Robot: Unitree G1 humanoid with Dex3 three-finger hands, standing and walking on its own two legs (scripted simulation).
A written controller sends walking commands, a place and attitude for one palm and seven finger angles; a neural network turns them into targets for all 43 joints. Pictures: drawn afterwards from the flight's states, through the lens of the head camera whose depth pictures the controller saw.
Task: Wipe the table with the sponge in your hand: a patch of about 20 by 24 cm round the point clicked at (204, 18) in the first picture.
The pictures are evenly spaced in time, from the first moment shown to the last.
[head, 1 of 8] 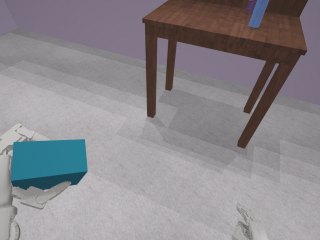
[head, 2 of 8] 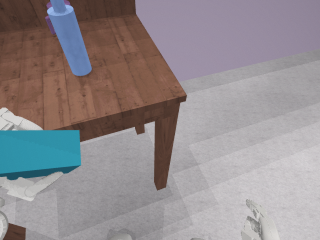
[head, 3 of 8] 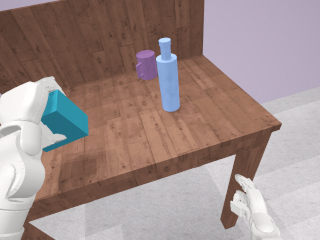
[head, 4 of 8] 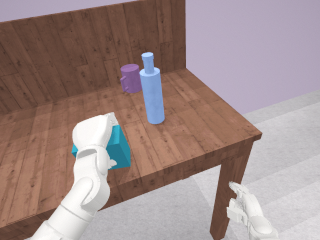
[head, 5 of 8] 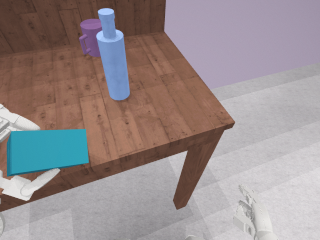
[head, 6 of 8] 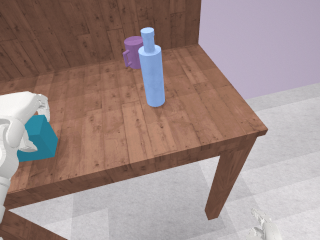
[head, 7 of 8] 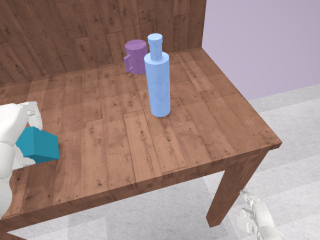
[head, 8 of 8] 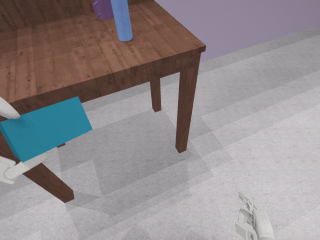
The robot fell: no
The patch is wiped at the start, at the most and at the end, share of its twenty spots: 0.00 1.00 1.00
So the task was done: yes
